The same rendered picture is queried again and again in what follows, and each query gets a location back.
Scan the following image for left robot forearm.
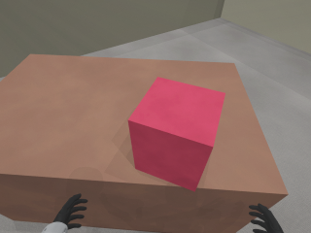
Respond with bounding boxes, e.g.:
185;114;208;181
42;221;68;233

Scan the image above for carton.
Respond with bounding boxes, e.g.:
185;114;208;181
128;77;225;192

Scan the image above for pedestal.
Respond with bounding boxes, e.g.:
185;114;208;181
0;53;289;233

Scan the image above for right robot hand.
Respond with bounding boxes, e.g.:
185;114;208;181
249;203;284;233

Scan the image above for left robot hand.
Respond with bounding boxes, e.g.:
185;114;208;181
53;193;87;230

